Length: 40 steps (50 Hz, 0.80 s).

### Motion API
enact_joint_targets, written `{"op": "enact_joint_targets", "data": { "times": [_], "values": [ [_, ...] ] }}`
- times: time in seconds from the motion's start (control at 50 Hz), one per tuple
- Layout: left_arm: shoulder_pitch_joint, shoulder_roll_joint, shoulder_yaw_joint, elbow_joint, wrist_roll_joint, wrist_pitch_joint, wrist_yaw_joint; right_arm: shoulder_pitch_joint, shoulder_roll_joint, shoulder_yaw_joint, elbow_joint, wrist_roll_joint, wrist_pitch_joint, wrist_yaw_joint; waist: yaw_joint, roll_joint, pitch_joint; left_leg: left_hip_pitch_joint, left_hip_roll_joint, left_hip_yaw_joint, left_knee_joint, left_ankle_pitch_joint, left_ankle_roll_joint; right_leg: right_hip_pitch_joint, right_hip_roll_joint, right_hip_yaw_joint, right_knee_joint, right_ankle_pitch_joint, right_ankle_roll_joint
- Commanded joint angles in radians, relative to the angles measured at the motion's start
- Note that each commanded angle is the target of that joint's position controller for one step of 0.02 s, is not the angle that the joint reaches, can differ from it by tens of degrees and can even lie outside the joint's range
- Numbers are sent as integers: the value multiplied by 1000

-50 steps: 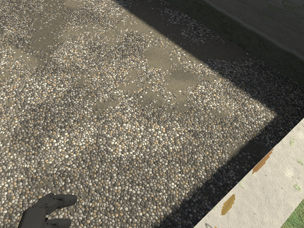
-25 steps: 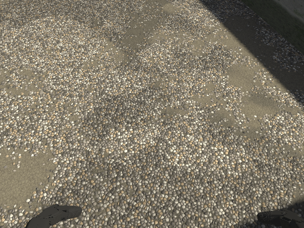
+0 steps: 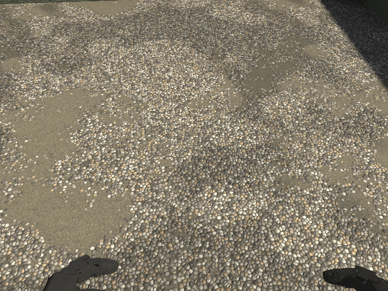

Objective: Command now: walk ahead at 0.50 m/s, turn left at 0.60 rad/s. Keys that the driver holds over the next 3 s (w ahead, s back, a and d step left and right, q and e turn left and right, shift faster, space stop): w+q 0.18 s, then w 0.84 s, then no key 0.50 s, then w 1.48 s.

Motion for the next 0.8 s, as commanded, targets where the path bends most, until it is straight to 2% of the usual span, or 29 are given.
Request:
{"op": "enact_joint_targets", "data": {
  "times": [0.02, 0.04, 0.06, 0.08, 0.12, 0.18, 0.2, 0.22, 0.24, 0.26, 0.32, 0.36, 0.5, 0.52, 0.54, 0.56, 0.6, 0.64, 0.66, 0.7, 0.72, 0.76, 0.78, 0.8],
  "values": [
    [-83, 138, 61, -81, -1, -4, 20, -50, -84, -29, -82, 5, -28, 2, 3, -59, -29, -124, 6, 33, -33, 12, 38, 92, -149, 126, -155, -125, -73],
    [-80, 131, 61, -80, 0, -4, 22, -50, -87, -31, -82, 7, -28, 1, 8, -42, -34, -130, 7, 18, -36, 47, 45, 99, -138, 95, -128, -120, -65],
    [-84, 97, 52, -91, 15, -11, 9, -97, -98, -27, -105, 0, -24, 10, 31, -5, -8, -176, 3, -18, -75, 179, 52, 115, -105, 49, -50, 3, -55],
    [-65, 89, 51, -91, 25, -16, 2, -104, -112, -30, -110, -3, -22, 12, 44, 31, -48, -181, 9, -67, -96, 226, 69, 147, -84, 20, 2, 45, -42],
    [-49, 83, 51, -91, 30, -23, -5, -120, -125, -33, -122, -2, -17, 14, 49, 60, -90, -175, 21, -140, -131, 278, 101, 172, -61, 6, 56, 76, -23],
    [-35, 85, 54, -83, 32, -27, -6, -115, -121, -34, -126, 2, -8, 11, 36, 34, -129, -144, 14, -170, -130, 335, 111, 197, -60, 2, 62, 110, -14],
    [-37, 99, 55, -86, 24, -27, -7, -119, -105, -27, -137, 2, -10, 12, 30, 12, -123, -120, 7, -156, -131, 420, 104, 186, -68, 10, 66, 197, -5],
    [-34, 101, 50, -91, 34, -34, -12, -118, -69, -13, -143, -15, -23, 14, 21, -64, -164, -81, 14, -96, -78, 515, 80, 203, -92, -2, 27, 279, -12],
    [-45, 99, 38, -87, 49, -39, -20, -123, -45, -2, -145, -16, -23, 10, 9, -124, -174, -92, 8, -65, -50, 521, 40, 235, -124, 7, 8, 384, -20],
    [-28, 85, 36, -72, 30, -30, -16, -68, -49, -5, -108, -17, -23, -2, -8, -102, -219, -62, 13, -35, -41, 413, 22, 258, -138, 5, -10, 330, -39],
    [-45, 80, 27, -77, 10, -22, -12, -86, -39, 7, -108, -23, -29, -2, -8, -18, -127, -99, 21, -36, -108, 310, 16, 229, -134, -8, -62, 105, -40],
    [-41, 90, 25, -80, 10, -23, -8, -101, -40, 10, -108, -18, -33, 1, 3, 19, -78, -113, 24, -52, -142, 294, 21, 213, -125, -17, -88, -5, -32],
    [-3, 86, 18, -63, 12, -23, -4, -113, -28, 20, -99, -16, -47, -1, 26, 21, -45, -106, 23, -63, -182, 298, 12, 243, -121, -29, -136, -60, -39],
    [-11, 85, 14, -76, 24, -27, -10, -158, -29, 24, -125, -18, -52, 10, 45, 12, -11, -137, 19, -77, -196, 388, 9, 250, -118, -23, -116, 37, -37],
    [5, 86, 14, -69, 30, -29, -12, -156, -31, 23, -123, -22, -54, 11, 48, 11, -51, -118, 22, -81, -197, 424, 7, 277, -120, -22, -104, 77, -37],
    [29, 85, 17, -51, 18, -25, -8, -111, -28, 21, -94, -22, -53, 0, 34, 15, -115, -61, 27, -65, -187, 358, 5, 289, -124, -30, -124, 13, -39],
    [7, 80, 15, -53, 9, -19, -5, -115, -16, 26, -96, -22, -50, -4, 26, -6, -69, -68, 23, -52, -189, 314, 0, 261, -124, -34, -152, -18, -41],
    [5, 79, 15, -50, 7, -13, -3, -105, -17, 26, -92, -21, -49, -7, 22, -16, -55, -68, 23, -44, -190, 304, -7, 256, -127, -36, -163, -20, -47],
    [-6, 78, 11, -64, 20, -16, -9, -150, -23, 28, -118, -24, -53, 4, 41, -19, -19, -104, 20, -55, -203, 392, -9, 260, -125, -32, -139, 80, -45],
    [28, 83, 13, -52, 26, -20, -12, -150, -27, 27, -115, -29, -57, 4, 51, -13, -80, -68, 23, -57, -199, 452, -11, 293, -127, -30, -119, 149, -44],
    [44, 81, 16, -35, 14, -15, -6, -103, -21, 26, -87, -29, -55, -8, 30, -11, -132, -16, 28, -41, -191, 378, -13, 298, -129, -36, -141, 70, -47],
    [21, 79, 14, -37, 4, -8, -2, -105, -11, 30, -89, -27, -50, -13, 22, -25, -74, -32, 24, -27, -191, 323, -18, 259, -130, -36, -172, 21, -51],
    [6, 79, 10, -53, 16, -10, -7, -147, -17, 32, -115, -28, -53, -4, 39, -27, -25, -74, 23, -37, -203, 394, -20, 254, -131, -33, -154, 107, -49],
    [21, 81, 11, -48, 22, -11, -8, -145, -21, 30, -113, -29, -54, -3, 42, -21, -56, -61, 27, -41, -203, 424, -22, 273, -132, -33, -141, 139, -50]
  ]
}}
Next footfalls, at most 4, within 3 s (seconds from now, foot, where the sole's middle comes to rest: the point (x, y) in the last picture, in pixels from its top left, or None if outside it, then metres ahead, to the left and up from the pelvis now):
none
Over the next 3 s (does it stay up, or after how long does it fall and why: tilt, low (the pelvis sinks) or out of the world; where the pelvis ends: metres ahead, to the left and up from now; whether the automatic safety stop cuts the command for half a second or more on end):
stays up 0.02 -0.02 0.02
